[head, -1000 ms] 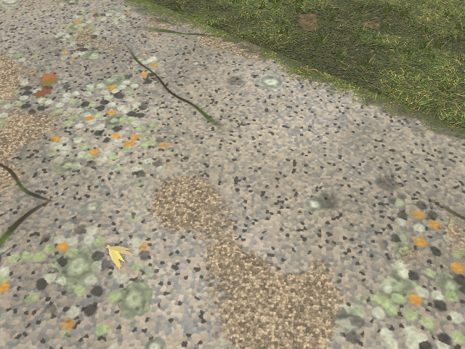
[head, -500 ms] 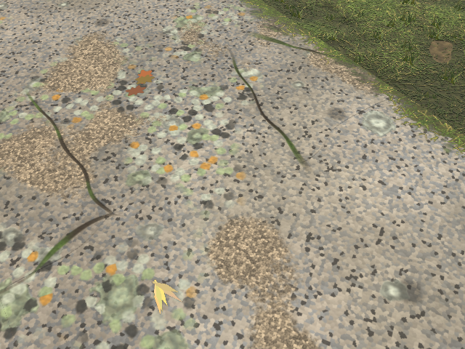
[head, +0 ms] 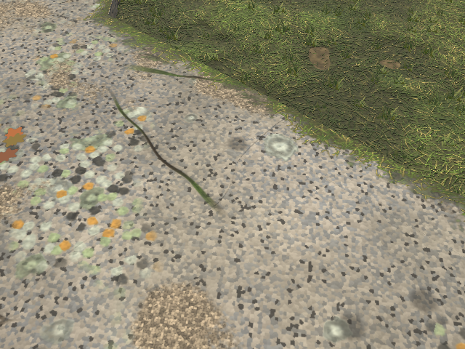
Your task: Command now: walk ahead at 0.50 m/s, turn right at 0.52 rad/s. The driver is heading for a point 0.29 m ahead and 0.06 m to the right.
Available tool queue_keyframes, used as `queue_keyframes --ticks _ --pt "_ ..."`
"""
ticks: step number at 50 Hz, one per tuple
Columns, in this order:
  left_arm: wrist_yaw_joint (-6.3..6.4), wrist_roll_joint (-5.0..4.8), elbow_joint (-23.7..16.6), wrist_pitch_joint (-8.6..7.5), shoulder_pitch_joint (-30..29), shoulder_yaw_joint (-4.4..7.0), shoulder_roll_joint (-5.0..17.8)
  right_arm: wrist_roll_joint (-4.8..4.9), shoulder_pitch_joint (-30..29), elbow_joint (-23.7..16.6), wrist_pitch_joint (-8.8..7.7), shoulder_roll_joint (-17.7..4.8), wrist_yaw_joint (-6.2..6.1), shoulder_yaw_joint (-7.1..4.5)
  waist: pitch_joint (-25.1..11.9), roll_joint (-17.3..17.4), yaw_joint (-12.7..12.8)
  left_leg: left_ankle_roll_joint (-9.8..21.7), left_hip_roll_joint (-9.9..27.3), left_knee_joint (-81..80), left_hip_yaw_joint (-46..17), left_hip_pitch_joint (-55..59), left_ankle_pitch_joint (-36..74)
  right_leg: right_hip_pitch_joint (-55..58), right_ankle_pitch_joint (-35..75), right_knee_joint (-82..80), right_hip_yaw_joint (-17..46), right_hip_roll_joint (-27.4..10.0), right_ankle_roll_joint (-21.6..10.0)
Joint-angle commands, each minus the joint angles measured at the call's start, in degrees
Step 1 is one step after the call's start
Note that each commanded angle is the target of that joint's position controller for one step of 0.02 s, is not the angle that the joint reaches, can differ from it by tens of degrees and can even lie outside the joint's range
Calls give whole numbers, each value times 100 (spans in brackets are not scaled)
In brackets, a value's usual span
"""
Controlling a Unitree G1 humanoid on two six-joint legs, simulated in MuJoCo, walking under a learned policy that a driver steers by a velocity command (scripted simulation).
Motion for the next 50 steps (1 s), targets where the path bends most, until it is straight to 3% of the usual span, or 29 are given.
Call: queue_keyframes --ticks 1,3,6,8,9,10,11,12,13,14,15,16,17,18,20,23,25,29,31,32,33,34,35,36,37,41,50 --pt "-101 16 -484 -33 -329 -94 -92 6 -390 -307 -101 -773 -35 -197 237 757 84 946 1418 -877 -618 161 1493 -390 805 -775 54 -223 65" --pt "-172 18 -604 -49 -712 -139 -130 46 -286 -207 -87 -929 -54 -247 291 736 -39 858 1427 -857 -333 167 1482 -119 1206 -1488 -90 -193 -20" --pt "-271 -15 -814 -44 -1146 -128 2 153 -143 -83 -51 -1169 -56 -330 408 712 -130 737 1584 -799 -108 448 1333 85 1094 -2144 -258 -161 -220" --pt "-306 29 -950 -57 -1297 -96 80 210 -92 6 27 -1268 -60 -360 483 690 -101 645 1627 -387 13 589 2382 384 666 -2527 -443 29 -389" --pt "-314 67 -967 -70 -1162 -45 174 232 -80 34 68 -1353 -75 -380 321 777 13 568 1600 33 91 675 3375 794 440 -2686 -595 229 -493" --pt "-312 100 -862 -89 -659 53 329 261 -111 51 107 -1407 -94 -384 -18 781 318 425 1460 744 231 687 4153 1566 652 -3073 -746 490 -625" --pt "-264 111 -639 -93 115 209 616 253 28 72 109 -1286 -104 -336 -481 636 657 221 1211 1774 439 296 4232 2842 1315 -3377 -808 731 -774" --pt "-150 138 -558 -62 812 335 1098 55 174 -69 70 -988 -110 -204 -1117 -30 871 -114 874 3489 547 -1039 2073 4568 3447 -3107 279 -152 -1080" --pt "-108 245 -710 -87 559 287 1585 -83 958 -210 -18 -399 -19 58 -2153 -1408 281 -509 3 5698 27 -2977 -2834 6263 4936 -3200 3041 -2046 -2397" --pt "-111 211 -728 -41 900 198 1087 95 722 84 -55 -1004 23 -57 -2971 -491 812 -472 146 6147 -995 -2732 -2663 6026 4618 -3506 3083 -1945 -2393" --pt "-135 179 -657 -46 540 105 841 266 219 -44 -18 -1094 26 -89 -2122 -418 722 -420 387 6080 -882 -3148 -2308 5505 4642 -3507 2134 -1650 -2164" --pt "-131 77 -634 -53 180 40 608 185 -58 -84 11 -998 -46 -47 -1490 -17 562 -402 592 5616 -765 -3237 -1893 4732 4304 -3626 1629 -1313 -1892" --pt "-112 70 -645 -53 -163 -19 441 79 -228 -82 77 -991 -123 -59 -1080 43 394 -419 710 5278 -757 -3018 -1596 3956 4068 -3809 1356 -1133 -1755" --pt "-116 138 -650 -61 -382 -49 397 75 -122 -63 186 -992 -153 -78 -925 -40 158 -404 770 5098 -794 -2471 -1384 3214 4032 -4026 1120 -1008 -1698" --pt "-122 237 -589 -126 -640 -43 399 60 211 63 341 -793 -209 -59 -900 -93 -102 -450 674 4783 -714 -1815 -1041 2439 4055 -4307 752 -903 -1716" --pt "-62 232 -432 -152 -799 -61 338 3 84 63 402 -595 -253 -6 -813 -139 -148 -471 654 3748 -740 -1550 -554 2147 3720 -4459 413 -760 -1657" --pt "-10 227 -328 -102 -781 -70 318 7 -181 39 433 -527 -239 24 -760 -207 -40 -439 649 3113 -753 -1373 -207 2121 2851 -4566 376 -694 -1570" --pt "-1 249 -96 -1 -630 -117 261 43 -587 -3 496 -615 -206 -3 -437 -253 161 -351 538 2135 -737 -1045 -163 2064 740 -4707 676 -703 -1487" --pt "-11 186 -20 37 -688 -184 141 -18 -517 42 475 -531 -179 11 -298 -159 22 -221 409 1181 -596 -507 203 1944 -168 -4531 705 -533 -1246" --pt "-19 189 60 31 -519 -233 18 -82 -522 46 458 -595 -175 9 -225 -22 31 -141 509 796 -731 -214 661 1853 -458 -4418 690 -353 -991" --pt "-21 250 107 12 -363 -265 -56 -118 -511 -10 437 -800 -189 -13 -226 267 140 -17 887 665 -1122 10 1353 1761 -719 -4125 550 -95 -733" --pt "-44 247 165 -20 62 -229 -34 -49 -729 12 450 -1173 -206 -105 -183 1043 564 191 1000 824 -1185 -61 1071 1638 -863 -4074 187 327 -534" --pt "-19 256 194 4 -194 -227 26 -11 -761 59 449 -838 -162 -78 -181 1135 354 204 807 649 -1119 -645 -54 2160 -617 -3918 -79 439 -391" --pt "5 227 169 47 -438 -190 140 -40 -775 72 426 -605 -134 -12 -54 985 264 95 677 555 -1051 -903 -413 2326 -470 -3826 -77 410 -381" --pt "35 211 177 92 -509 -194 71 -66 -831 87 400 -555 -129 10 -31 917 270 -8 612 576 -974 -960 -280 2399 -355 -3796 -50 355 -426" --pt "49 208 296 124 -479 -188 22 -12 -672 215 315 -559 -167 15 -111 622 183 -90 505 842 -830 -569 532 2393 200 -3779 44 269 -512" --pt "105 141 736 150 -445 -156 -3 21 -669 555 368 -535 -212 11 -118 322 167 -73 404 896 -746 -354 976 2704 896 -3702 24 233 -470"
